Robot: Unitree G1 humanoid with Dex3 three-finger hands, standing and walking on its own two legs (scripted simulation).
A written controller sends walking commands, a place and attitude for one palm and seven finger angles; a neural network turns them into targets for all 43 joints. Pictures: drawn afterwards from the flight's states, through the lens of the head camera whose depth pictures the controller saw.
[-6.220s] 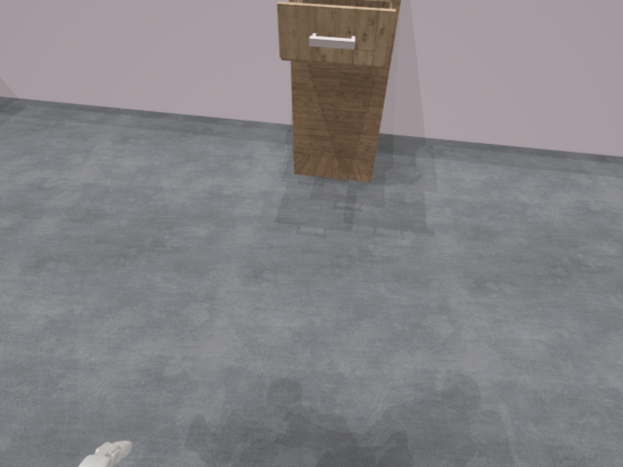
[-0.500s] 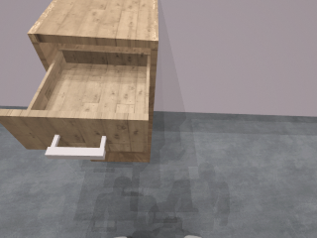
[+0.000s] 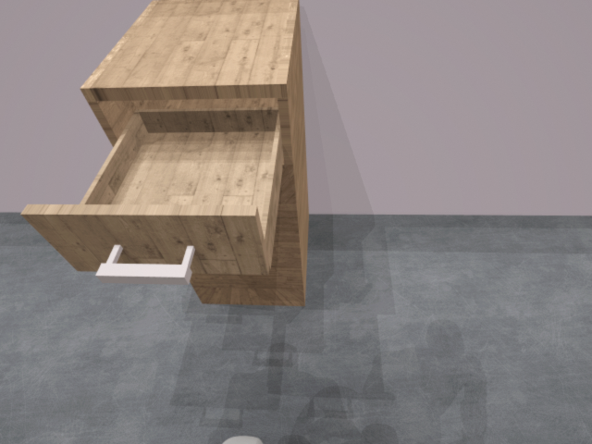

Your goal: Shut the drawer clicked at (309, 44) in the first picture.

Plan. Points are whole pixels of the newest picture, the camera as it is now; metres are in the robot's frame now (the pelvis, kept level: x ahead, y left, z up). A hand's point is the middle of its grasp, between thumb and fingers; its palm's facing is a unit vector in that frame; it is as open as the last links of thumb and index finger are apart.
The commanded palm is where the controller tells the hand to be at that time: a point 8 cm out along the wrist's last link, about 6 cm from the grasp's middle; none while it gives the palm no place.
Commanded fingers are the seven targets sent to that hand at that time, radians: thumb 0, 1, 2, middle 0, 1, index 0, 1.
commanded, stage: come to a stop and stand still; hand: left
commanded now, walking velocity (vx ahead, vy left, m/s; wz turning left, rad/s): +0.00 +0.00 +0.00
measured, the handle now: (148, 262) +0.35 +0.27 +0.01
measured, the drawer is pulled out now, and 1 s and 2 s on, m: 0.29 0.29 0.29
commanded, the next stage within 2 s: look again from close up in 0.58 s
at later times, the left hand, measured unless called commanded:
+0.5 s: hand out of the picture +0.03 +0.24 -0.18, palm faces +0.03 -0.98 -0.21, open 7.4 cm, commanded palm none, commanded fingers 0.00 0.90 0.90 -0.20 -0.30 -0.20 -0.30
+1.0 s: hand out of the picture +0.04 +0.26 -0.19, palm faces -0.01 -0.97 -0.25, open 7.4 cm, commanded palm none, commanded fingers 0.00 0.90 0.90 -0.20 -0.30 -0.20 -0.30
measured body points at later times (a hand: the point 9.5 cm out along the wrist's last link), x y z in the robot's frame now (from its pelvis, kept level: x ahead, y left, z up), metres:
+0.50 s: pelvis +0.01 +0.07 -0.01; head +0.02 +0.06 +0.44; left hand +0.03 +0.30 -0.16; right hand +0.08 -0.16 -0.16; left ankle +0.00 +0.16 -0.75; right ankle -0.01 -0.06 -0.75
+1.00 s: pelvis +0.01 +0.07 -0.02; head +0.02 +0.06 +0.43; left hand +0.05 +0.31 -0.17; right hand +0.03 -0.17 -0.17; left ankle +0.00 +0.16 -0.75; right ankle -0.01 -0.06 -0.75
